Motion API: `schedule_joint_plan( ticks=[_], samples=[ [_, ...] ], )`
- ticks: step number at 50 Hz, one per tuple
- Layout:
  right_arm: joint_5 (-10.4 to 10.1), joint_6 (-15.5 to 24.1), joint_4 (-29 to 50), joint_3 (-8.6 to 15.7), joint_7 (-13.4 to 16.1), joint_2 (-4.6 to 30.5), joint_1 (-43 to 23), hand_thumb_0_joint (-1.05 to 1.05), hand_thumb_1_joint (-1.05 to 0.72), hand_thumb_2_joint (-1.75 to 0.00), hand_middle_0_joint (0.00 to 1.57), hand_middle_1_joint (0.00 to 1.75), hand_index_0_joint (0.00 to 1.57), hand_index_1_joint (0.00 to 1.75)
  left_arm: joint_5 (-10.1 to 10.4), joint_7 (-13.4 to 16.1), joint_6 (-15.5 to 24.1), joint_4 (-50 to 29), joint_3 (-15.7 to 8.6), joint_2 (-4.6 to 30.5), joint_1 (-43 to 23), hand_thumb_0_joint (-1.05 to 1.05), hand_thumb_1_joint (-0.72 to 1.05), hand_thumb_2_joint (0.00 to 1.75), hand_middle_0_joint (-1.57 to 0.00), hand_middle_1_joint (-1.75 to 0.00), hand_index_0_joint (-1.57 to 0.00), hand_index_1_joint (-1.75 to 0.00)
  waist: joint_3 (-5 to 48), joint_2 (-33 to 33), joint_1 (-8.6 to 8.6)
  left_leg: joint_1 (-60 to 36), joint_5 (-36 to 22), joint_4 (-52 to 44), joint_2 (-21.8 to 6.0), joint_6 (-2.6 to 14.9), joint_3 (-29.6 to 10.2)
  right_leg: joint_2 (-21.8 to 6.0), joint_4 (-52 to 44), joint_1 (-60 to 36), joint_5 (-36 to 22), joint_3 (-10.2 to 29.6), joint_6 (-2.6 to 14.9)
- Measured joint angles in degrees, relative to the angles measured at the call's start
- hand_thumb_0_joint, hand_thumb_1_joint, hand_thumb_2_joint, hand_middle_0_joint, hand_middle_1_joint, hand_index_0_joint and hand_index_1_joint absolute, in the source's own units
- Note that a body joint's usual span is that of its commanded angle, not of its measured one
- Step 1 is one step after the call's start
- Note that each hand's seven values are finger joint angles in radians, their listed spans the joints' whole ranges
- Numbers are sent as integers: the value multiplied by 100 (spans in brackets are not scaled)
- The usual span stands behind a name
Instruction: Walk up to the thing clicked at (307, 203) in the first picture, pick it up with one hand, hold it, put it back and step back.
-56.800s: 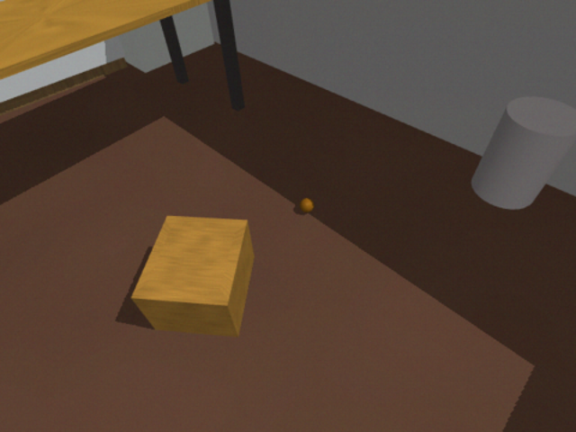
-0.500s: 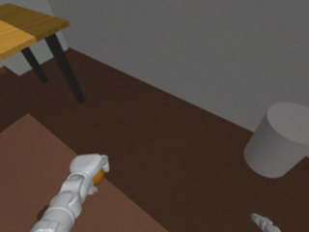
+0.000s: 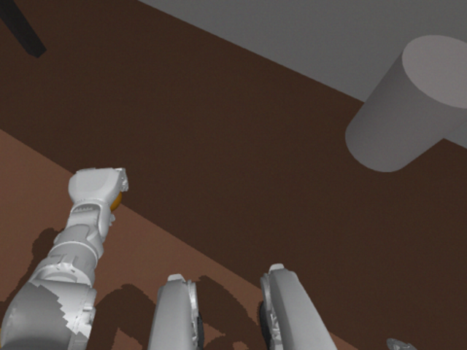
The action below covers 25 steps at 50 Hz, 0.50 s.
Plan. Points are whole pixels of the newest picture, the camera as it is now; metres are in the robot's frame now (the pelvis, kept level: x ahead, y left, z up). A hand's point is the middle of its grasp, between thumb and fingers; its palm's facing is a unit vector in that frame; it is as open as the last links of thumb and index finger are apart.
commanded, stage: crouch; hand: left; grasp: from above
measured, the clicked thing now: (103, 196) +0.44 +0.24 -0.13
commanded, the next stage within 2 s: lower in 1.24 s
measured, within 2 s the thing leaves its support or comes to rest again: neither
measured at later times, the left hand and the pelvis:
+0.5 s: hand (131, 216) +0.45 +0.24 -0.32, palm faces -0.44 -0.02 -0.90, open 8.3 cm; pelvis -0.01 +0.00 -0.15, yaw -2 degrees
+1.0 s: hand (138, 217) +0.47 +0.24 -0.39, palm faces -0.46 -0.03 -0.89, open 8.3 cm; pelvis -0.02 +0.00 -0.22, yaw -5 degrees
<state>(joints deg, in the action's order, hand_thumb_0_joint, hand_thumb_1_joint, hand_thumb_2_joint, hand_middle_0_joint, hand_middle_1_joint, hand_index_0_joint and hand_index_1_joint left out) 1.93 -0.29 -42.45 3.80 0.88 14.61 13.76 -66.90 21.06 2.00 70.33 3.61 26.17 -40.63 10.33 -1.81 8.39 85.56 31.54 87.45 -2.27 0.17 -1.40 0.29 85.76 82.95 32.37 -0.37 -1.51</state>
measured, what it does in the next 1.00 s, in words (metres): lowers itself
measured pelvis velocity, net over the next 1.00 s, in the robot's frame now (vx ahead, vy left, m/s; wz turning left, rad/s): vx -0.02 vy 0.00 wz -0.09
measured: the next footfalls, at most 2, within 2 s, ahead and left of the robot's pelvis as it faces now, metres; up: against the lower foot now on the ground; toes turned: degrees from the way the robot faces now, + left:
none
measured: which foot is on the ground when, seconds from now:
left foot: down 0.00-1.00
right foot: down 0.00-1.00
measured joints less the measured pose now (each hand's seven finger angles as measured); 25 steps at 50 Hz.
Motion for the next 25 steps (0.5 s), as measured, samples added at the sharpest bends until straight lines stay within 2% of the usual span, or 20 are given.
schedule_joint_plan(
  ticks=[7, 10, 20, 25],
  samples=[
    [86, 93, -29, -153, -55, -188, -29, 1, -90, -90, 21, 30, 20, 30, 49, -217, 106, 246, -205, 246, -450, 0, 14, 64, -56, -82, -72, -79, 0, -99, 125, 1323, 188, 1093, 31, 17, -84, -12, 1082, 1275, 225, -43, -2],
    [120, 148, -30, -215, -104, -227, -76, 0, -90, -90, 21, 30, 20, 30, 4, -280, 249, 316, -271, 364, -566, 0, 14, 62, -57, -81, -73, -78, -6, -95, 171, 1802, 270, 1507, 32, 15, -131, -3, 1481, 1731, 313, -74, -4],
    [302, 334, -23, -354, -337, -121, -316, 0, -90, -90, 21, 30, 20, 30, -381, -62, 578, 429, -593, 696, -834, 0, 13, 60, -60, -79, -76, -75, -62, 62, 332, 2969, 528, 2601, 61, -42, -305, 3, 2542, 2828, 605, -194, 15],
    [374, 386, 39, -343, -441, -46, -425, 0, -91, -90, 21, 30, 20, 30, -449, 49, 546, 549, -697, 864, -1011, 0, 12, 60, -61, -78, -77, -74, -148, 119, 373, 3294, 613, 2960, 58, -66, -371, 20, 2884, 3137, 689, -240, 32]
  ],
)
